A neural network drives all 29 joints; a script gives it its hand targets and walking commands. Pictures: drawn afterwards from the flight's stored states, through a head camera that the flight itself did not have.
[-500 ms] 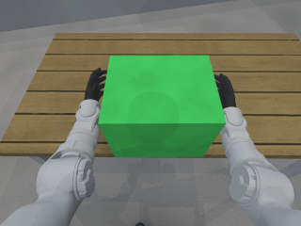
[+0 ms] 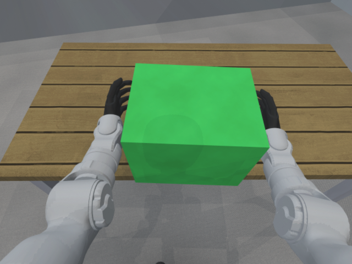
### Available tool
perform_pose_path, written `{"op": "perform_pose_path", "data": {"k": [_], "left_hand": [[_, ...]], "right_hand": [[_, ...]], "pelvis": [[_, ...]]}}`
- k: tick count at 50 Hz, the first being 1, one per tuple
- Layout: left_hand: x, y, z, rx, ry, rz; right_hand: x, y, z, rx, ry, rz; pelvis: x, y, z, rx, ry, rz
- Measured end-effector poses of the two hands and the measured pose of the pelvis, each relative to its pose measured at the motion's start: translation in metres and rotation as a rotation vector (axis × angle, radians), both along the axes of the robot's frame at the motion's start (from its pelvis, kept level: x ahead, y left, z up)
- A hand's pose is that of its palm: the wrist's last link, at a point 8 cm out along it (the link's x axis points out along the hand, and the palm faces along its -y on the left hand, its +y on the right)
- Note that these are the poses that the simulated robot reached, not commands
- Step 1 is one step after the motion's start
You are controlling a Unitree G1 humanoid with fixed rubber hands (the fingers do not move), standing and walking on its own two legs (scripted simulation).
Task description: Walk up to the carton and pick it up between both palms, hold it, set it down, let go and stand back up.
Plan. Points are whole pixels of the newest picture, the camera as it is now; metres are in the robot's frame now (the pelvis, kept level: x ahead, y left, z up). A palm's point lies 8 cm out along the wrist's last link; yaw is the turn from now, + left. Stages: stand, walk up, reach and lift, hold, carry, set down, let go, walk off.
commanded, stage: reach and lift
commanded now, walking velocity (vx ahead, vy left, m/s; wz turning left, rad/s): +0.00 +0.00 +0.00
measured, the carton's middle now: (189, 128) +0.43 +0.01 +0.04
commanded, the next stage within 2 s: none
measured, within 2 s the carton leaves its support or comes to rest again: neither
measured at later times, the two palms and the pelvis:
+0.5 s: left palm (97, 100) +0.42 +0.21 +0.14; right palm (271, 111) +0.42 -0.15 +0.13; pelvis +0.00 +0.01 +0.01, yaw +2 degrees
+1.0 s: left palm (86, 105) +0.38 +0.21 +0.17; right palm (276, 114) +0.39 -0.15 +0.15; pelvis -0.01 +0.00 +0.01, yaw +3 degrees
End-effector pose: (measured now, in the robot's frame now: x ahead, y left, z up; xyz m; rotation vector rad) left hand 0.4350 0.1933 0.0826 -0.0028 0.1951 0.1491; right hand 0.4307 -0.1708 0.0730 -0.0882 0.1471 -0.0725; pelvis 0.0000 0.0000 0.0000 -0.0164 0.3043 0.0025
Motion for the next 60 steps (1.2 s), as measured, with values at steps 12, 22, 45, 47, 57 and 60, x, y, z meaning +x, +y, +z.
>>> {"op": "perform_pose_path", "data": {"k": [12, 22, 45, 47, 57, 60], "left_hand": [[-0.009, 0.019, 0.021, 0.018, -0.008, 0.034], [-0.015, 0.02, 0.053, 0.05, -0.013, 0.021], [-0.05, 0.016, 0.079, 0.058, 0.014, 0.038], [-0.052, 0.018, 0.081, 0.056, 0.017, 0.04], [-0.07, 0.026, 0.091, 0.051, 0.007, 0.056], [-0.074, 0.027, 0.091, 0.047, 0.02, 0.059]], "right_hand": [[0.003, 0.02, 0.023, 0.018, -0.007, 0.028], [-0.006, 0.02, 0.053, 0.04, -0.012, 0.014], [-0.034, 0.016, 0.071, 0.045, 0.015, 0.037], [-0.035, 0.018, 0.074, 0.047, 0.018, 0.039], [-0.044, 0.027, 0.085, 0.055, 0.011, 0.053], [-0.047, 0.027, 0.086, 0.059, 0.024, 0.054]], "pelvis": [[0.003, 0.008, 0.002, -0.009, -0.038, 0.018], [0.004, 0.01, 0.006, -0.006, -0.15, 0.034], [-0.007, 0.005, 0.008, 0.005, -0.29, 0.036], [-0.007, 0.004, 0.008, 0.007, -0.298, 0.039], [-0.008, 0.001, 0.007, 0.012, -0.338, 0.056], [-0.008, 0.001, 0.007, 0.013, -0.342, 0.059]]}}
